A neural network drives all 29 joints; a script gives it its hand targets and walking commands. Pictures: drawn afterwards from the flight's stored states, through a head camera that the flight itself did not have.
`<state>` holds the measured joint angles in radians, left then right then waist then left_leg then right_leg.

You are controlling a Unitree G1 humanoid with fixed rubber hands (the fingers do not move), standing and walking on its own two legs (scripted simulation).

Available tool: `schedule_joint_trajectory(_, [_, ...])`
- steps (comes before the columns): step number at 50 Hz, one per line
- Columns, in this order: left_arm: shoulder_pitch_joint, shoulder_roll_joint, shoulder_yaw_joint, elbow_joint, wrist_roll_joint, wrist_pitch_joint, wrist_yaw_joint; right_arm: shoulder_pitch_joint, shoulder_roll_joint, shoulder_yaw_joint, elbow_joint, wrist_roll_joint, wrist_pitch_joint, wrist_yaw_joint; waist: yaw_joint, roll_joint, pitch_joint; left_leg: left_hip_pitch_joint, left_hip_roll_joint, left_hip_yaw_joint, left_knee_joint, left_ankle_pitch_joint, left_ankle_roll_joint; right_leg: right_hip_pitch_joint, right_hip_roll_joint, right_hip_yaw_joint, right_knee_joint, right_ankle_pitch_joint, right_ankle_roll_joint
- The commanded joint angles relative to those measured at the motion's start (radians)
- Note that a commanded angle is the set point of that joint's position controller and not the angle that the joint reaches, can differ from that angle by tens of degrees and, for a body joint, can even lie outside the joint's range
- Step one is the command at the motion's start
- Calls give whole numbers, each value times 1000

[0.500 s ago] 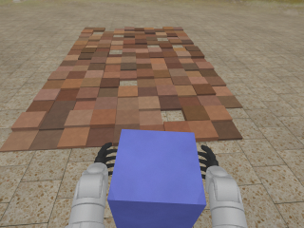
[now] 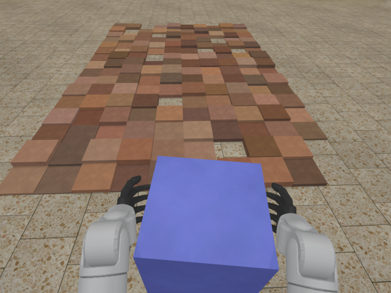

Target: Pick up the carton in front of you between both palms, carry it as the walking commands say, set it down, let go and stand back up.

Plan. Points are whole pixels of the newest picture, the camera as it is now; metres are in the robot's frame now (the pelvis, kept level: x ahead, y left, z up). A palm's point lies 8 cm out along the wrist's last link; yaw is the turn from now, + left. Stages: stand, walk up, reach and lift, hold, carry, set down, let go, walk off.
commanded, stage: carry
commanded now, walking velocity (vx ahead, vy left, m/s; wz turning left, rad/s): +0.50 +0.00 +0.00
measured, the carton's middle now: (203, 234) +0.28 +0.00 +0.01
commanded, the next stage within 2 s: none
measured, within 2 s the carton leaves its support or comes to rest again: neither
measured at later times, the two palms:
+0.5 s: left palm (159, 124) +0.56 +0.12 +0.08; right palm (267, 130) +0.55 -0.18 +0.08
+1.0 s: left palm (171, 61) +0.93 +0.12 +0.12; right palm (248, 64) +0.93 -0.18 +0.12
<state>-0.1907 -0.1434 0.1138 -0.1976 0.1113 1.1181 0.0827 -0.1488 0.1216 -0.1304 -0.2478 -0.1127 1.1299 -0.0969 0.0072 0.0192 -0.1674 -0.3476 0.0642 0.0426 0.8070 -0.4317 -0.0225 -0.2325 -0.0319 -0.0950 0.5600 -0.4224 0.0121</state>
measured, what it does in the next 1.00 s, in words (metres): walks ahead: left foot, then right foot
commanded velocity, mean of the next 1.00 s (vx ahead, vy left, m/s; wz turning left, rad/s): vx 0.50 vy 0.00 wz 0.00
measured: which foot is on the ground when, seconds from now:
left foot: up 0.00-0.10, down 0.12-0.52, up 0.54-1.00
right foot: down 0.00-0.14, up 0.16-0.48, down 0.50-1.00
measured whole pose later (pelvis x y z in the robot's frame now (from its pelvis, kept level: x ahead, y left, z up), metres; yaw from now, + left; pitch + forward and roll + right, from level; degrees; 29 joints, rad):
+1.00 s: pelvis +0.60 -0.02 +0.00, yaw -2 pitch +3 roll +0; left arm -0.45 -0.05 0.14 -0.14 0.06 1.16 0.12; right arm -0.43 0.05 -0.15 -0.16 -0.07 1.17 -0.12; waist 0.02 -0.01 -0.05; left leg -0.58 0.04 0.18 0.59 -0.09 0.07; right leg 0.05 -0.01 -0.18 0.36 -0.46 -0.02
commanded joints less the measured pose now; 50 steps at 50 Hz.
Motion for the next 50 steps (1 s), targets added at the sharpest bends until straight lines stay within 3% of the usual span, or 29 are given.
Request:
schedule_joint_trajectory(1, [-440,-895,-721,-171,-380,37,-227,-561,910,759,-142,432,33,263,47,-204,-87,-579,-39,81,81,-245,8,599,-328,463,-183,888,-234])
schedule_joint_trajectory(2, [-446,-914,-725,-216,-393,46,-224,-526,914,750,-150,434,39,264,41,-128,-100,-527,-25,69,-33,-215,21,589,-322,407,-167,815,-209])
schedule_joint_trajectory(4, [-467,-900,-740,-283,-414,59,-227,-468,923,744,-169,431,46,260,17,-164,-141,-235,-72,140,-285,41,24,444,-249,212,-149,768,-120])
schedule_joint_trajectory(5, [-452,-884,-741,-292,-425,69,-229,-451,921,738,-173,428,49,254,-4,-158,-196,68,-117,182,-408,198,33,274,-196,68,-69,744,-76])
schedule_joint_trajectory(6, [-442,-866,-744,-308,-433,77,-234,-426,908,726,-171,417,53,247,-22,-111,-279,414,-109,200,-413,270,46,84,-153,-29,60,661,-39])
schedule_joint_trajectory(7, [-480,-835,-743,-338,-439,89,-242,-399,895,711,-167,393,54,238,-51,86,-292,572,89,-144,-554,51,88,-137,-68,-95,314,368,11])
schedule_joint_trajectory(8, [-528,-822,-756,-354,-460,105,-253,-414,886,691,-162,365,55,228,-42,307,-233,672,308,-563,-591,330,214,-432,51,-65,488,-25,24])
schedule_joint_trajectory(9, [-524,-831,-761,-316,-466,112,-259,-449,882,697,-195,367,67,224,-37,183,-208,684,368,-544,-540,470,285,-517,-17,46,613,-104,-12])
schedule_joint_trajectory(10, [-504,-826,-746,-288,-465,115,-263,-463,891,701,-199,376,78,222,-38,89,-181,660,348,-459,-506,634,282,-552,-48,61,641,-95,-32])
schedule_joint_trajectory(11, [-476,-840,-737,-260,-460,117,-263,-474,894,709,-204,386,84,223,-37,27,-184,655,330,-389,-517,617,254,-578,-72,71,610,-41,-39])
schedule_joint_trajectory(12, [-458,-852,-727,-236,-449,117,-261,-487,903,722,-205,398,90,227,-34,6,-161,629,296,-308,-542,617,207,-572,-83,63,522,22,-39])
schedule_joint_trajectory(14, [-418,-876,-709,-198,-417,112,-250,-485,909,736,-198,420,98,242,-34,67,-140,608,242,-188,-556,708,157,-532,-51,5,373,75,-26])
schedule_joint_trajectory(18, [-343,-905,-695,-164,-347,93,-224,-456,910,747,-164,444,95,279,-30,109,-86,519,176,-32,-575,729,150,-437,-4,-76,121,205,-16])
schedule_joint_trajectory(21, [-358,-906,-699,-178,-335,85,-217,-456,904,749,-152,445,87,292,-24,170,-38,386,155,52,-562,830,114,-224,43,-152,-22,348,-35])
schedule_joint_trajectory(23, [-355,-909,-702,-179,-341,81,-222,-460,899,750,-160,443,84,294,-5,162,-84,326,140,132,-420,936,84,-7,73,-191,-60,414,-49])
schedule_joint_trajectory(24, [-355,-910,-702,-177,-347,80,-227,-455,894,751,-163,440,84,294,6,140,-134,277,110,180,-280,923,60,144,100,-218,-77,353,-55])
schedule_joint_trajectory(25, [-360,-913,-703,-179,-353,79,-233,-461,885,749,-161,433,82,294,23,94,-186,174,85,184,-101,750,48,305,41,-157,-76,264,-55])
schedule_joint_trajectory(26, [-356,-901,-698,-167,-352,81,-237,-466,882,746,-160,425,83,295,34,-82,-225,28,27,175,168,478,26,389,-189,210,-184,17,-97])
schedule_joint_trajectory(27, [-364,-908,-700,-140,-356,70,-245,-480,887,758,-174,426,85,293,21,-309,-249,-227,-107,80,399,-2,7,497,-393,662,-364,-7,-239])
schedule_joint_trajectory(28, [-384,-931,-721,-160,-383,68,-252,-483,901,756,-151,420,76,290,14,-204,-223,-281,-28,-36,509,-14,42,458,-408,619,-371,60,-253])
schedule_joint_trajectory(29, [-406,-958,-735,-164,-401,59,-256,-491,925,754,-152,422,65,290,14,-157,-212,-286,14,-47,520,23,62,392,-367,519,-351,173,-237])
schedule_joint_trajectory(30, [-439,-978,-748,-178,-414,50,-259,-499,955,758,-144,422,52,288,9,-62,-197,-267,49,-50,466,80,69,323,-340,417,-342,238,-202])
schedule_joint_trajectory(31, [-463,-990,-761,-190,-428,42,-262,-494,974,761,-134,418,39,283,7,-28,-186,-252,70,-52,393,122,64,277,-315,341,-349,280,-176])
schedule_joint_trajectory(32, [-477,-995,-770,-195,-440,34,-265,-485,987,763,-123,410,28,278,5,-46,-195,-224,68,-35,341,147,58,253,-295,275,-354,295,-155])
schedule_joint_trajectory(35, [-467,-970,-783,-185,-456,17,-276,-444,988,767,-85,380,-3,257,8,-106,-200,-232,48,20,195,170,42,266,-263,162,-374,339,-156])
schedule_joint_trajectory(41, [-540,-842,-760,-146,-451,0,-269,-553,896,786,-82,379,-25,222,20,-141,-113,-351,18,105,-54,308,31,365,-211,43,-345,574,-157])
schedule_joint_trajectory(47, [-795,-683,-679,-37,-443,26,-209,-862,736,723,-8,427,18,191,55,-172,-42,-305,-24,144,-181,369,86,368,-195,-4,-269,670,-168])
schedule_joint_trajectory(49, [-894,-676,-649,27,-452,43,-194,-945,711,673,66,436,37,183,26,-188,-77,-156,-63,168,-216,337,119,336,-190,-51,-159,860,-145])
schedule_joint_trajectory(50, [-944,-681,-635,60,-459,51,-188,-984,706,643,110,440,44,181,-11,-168,-130,-8,-110,206,-250,322,122,303,-167,-97,-18,949,-122])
